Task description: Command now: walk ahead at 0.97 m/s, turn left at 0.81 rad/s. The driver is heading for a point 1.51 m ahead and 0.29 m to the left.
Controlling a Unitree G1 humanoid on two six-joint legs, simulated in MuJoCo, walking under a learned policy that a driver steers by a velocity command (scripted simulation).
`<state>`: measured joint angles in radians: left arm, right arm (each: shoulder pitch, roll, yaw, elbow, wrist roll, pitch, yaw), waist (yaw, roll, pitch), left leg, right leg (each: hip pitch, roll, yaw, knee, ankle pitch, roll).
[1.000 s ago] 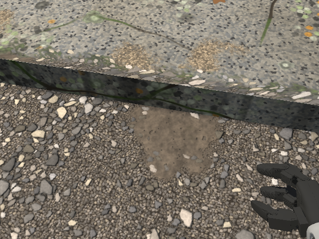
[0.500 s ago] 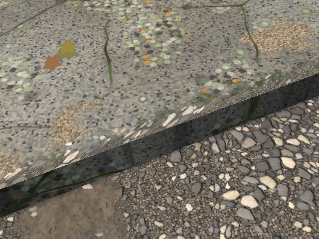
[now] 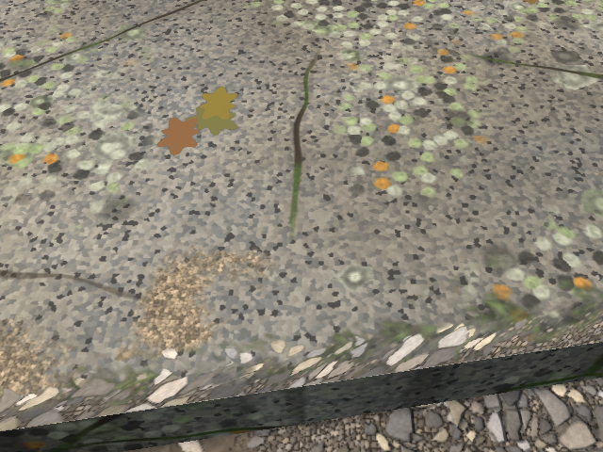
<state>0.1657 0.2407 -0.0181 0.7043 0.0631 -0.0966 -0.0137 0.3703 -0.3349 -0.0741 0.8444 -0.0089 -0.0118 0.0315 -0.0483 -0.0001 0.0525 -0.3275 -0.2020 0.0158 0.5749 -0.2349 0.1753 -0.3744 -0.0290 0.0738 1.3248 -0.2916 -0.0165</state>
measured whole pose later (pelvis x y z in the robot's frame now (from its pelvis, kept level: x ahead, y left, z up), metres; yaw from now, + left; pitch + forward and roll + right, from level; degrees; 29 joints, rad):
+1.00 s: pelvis +0.84 +0.23 +0.20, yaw +24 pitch +3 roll +0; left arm 0.01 0.24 0.04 0.58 0.00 -0.03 -0.06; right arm 0.46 -0.28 -0.06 0.96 0.00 -0.15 -0.01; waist -0.05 -0.01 -0.02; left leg 0.16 0.00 0.23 0.20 -0.35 0.02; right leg -0.88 -0.01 -0.09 0.91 0.09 -0.11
